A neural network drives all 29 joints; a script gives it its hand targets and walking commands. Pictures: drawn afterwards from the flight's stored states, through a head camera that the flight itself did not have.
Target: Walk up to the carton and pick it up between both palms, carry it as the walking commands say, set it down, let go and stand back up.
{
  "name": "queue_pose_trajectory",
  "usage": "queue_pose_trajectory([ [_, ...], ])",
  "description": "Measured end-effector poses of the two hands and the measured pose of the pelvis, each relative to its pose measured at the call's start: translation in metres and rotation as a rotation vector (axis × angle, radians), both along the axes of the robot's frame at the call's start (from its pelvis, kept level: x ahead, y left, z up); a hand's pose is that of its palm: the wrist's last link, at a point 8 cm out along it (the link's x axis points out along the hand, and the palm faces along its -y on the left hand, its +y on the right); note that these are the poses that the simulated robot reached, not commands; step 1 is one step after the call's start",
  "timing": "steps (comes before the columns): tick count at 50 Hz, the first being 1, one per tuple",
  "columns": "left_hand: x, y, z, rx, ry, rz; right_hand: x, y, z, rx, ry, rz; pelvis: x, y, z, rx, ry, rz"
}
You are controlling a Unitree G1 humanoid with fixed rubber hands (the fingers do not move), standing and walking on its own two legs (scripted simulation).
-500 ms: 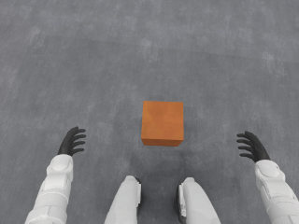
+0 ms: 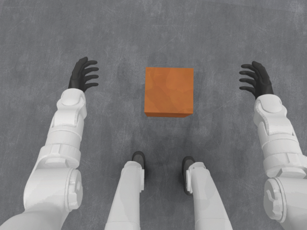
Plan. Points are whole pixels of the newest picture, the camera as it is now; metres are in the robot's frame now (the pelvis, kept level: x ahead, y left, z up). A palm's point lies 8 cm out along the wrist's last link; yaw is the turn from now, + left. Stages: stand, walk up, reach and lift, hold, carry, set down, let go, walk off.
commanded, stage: reach and lift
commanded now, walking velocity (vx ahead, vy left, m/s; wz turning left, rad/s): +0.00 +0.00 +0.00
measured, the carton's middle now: (167, 95) +0.50 -0.04 -0.57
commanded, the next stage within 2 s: none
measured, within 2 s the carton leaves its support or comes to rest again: neither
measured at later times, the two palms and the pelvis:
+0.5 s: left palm (101, 60) +0.52 +0.16 -0.15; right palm (243, 66) +0.50 -0.23 -0.15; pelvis +0.01 -0.01 -0.01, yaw -1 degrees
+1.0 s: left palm (114, 75) +0.53 +0.16 -0.29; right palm (222, 80) +0.49 -0.22 -0.29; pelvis -0.03 +0.00 -0.14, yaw -3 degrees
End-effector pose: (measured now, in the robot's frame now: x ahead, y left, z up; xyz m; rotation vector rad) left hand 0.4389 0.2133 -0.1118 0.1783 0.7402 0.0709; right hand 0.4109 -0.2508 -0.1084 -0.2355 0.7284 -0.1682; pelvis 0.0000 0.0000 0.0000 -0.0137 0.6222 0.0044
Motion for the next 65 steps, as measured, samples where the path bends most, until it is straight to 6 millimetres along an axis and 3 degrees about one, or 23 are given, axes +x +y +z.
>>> queue_pose_trajectory([
  [8,0.049,-0.024,-0.009,-0.044,-0.039,-0.009,0.043,0.009,-0.013,0.037,-0.053,-0.003,0.0,-0.001,-0.007,0.0,0.085,-0.002],
  [17,0.085,-0.042,-0.022,-0.083,-0.072,0.003,0.086,0.017,-0.021,0.081,-0.111,-0.015,0.006,-0.003,-0.012,0.0,0.161,-0.007],
  [26,0.085,-0.05,-0.04,-0.098,-0.068,0.022,0.083,0.02,-0.044,0.134,-0.089,-0.056,0.007,-0.005,-0.016,0.004,0.202,-0.013],
  [30,0.081,-0.049,-0.057,-0.104,-0.052,0.037,0.078,0.017,-0.058,0.139,-0.084,-0.074,0.002,-0.005,-0.024,0.003,0.228,-0.015],
  [43,0.087,-0.057,-0.136,-0.122,-0.068,0.038,0.086,0.032,-0.132,0.157,-0.109,-0.066,-0.024,0.0,-0.096,-0.007,0.283,-0.027],
  [65,0.086,-0.058,-0.261,-0.1,-0.035,0.074,0.077,0.035,-0.265,0.151,-0.07,-0.085,-0.041,-0.004,-0.207,0.0,0.214,-0.043],
])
